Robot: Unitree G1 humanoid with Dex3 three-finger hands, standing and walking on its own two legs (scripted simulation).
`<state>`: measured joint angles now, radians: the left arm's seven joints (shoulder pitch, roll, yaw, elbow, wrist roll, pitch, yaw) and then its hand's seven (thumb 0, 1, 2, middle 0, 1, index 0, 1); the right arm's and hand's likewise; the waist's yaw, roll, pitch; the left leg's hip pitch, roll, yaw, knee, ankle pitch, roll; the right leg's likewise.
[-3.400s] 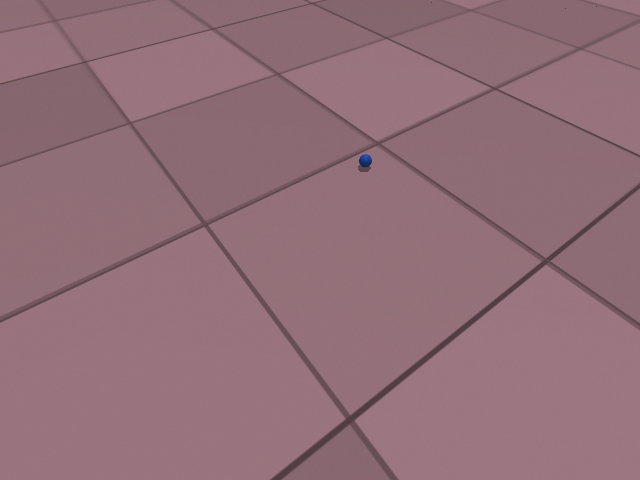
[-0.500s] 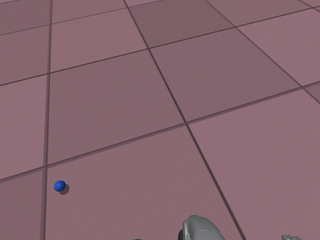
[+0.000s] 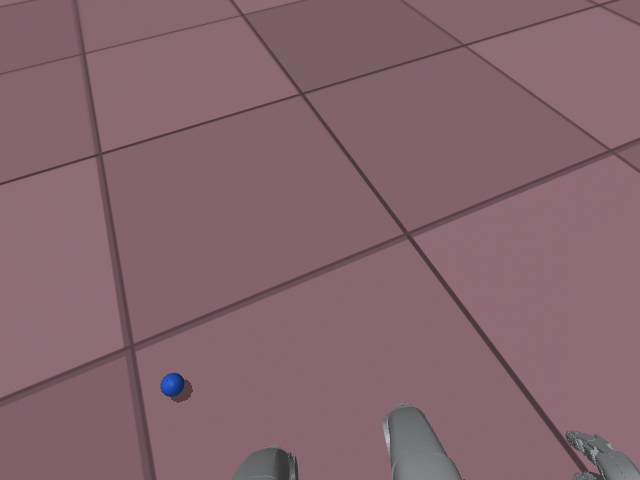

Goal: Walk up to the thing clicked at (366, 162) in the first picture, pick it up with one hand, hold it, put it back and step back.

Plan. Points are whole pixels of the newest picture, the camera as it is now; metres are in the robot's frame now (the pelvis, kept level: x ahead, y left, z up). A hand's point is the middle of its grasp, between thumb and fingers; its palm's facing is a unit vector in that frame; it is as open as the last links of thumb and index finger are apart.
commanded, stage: walk up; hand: left
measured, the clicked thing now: (172, 384) +0.44 +0.46 -0.68
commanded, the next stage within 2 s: none
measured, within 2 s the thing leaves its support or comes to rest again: neither
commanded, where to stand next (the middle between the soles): +0.00 +0.39 m, yaw -20 degrees
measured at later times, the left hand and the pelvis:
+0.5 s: hand out of the picture +0.07 +0.53 -0.09, palm faces -0.15 -0.76 -0.64, open 7.4 cm; pelvis -0.05 +0.23 +0.00, yaw -8 degrees
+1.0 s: hand out of the picture +0.05 +0.67 -0.10, palm faces -0.29 -0.84 -0.46, open 7.4 cm; pelvis -0.08 +0.43 +0.03, yaw -18 degrees
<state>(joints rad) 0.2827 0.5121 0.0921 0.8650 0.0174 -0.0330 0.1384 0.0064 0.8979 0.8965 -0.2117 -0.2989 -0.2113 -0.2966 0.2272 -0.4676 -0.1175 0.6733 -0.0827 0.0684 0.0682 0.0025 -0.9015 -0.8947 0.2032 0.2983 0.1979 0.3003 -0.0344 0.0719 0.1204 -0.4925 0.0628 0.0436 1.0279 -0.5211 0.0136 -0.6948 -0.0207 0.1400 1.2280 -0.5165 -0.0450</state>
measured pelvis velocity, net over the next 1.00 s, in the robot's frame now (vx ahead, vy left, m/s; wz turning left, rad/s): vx -0.08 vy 0.43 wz -0.31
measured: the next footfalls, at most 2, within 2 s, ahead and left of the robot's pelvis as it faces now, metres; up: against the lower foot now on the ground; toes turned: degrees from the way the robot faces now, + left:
right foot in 0.20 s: +0.08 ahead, -0.01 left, +0.00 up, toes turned -9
left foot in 0.54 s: +0.01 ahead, +0.44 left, +0.00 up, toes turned -8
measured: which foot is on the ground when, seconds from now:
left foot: down 0.00-0.20, up 0.22-0.52, down 0.54-0.86, up 0.88-1.00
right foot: up 0.00-0.18, down 0.20-0.56, up 0.58-0.84, down 0.86-1.00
